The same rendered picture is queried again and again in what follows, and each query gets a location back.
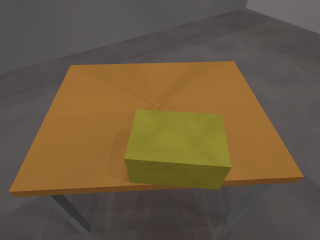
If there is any table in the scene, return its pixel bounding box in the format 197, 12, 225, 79
9, 61, 304, 234

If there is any carton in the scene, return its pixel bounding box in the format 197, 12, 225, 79
124, 109, 232, 190

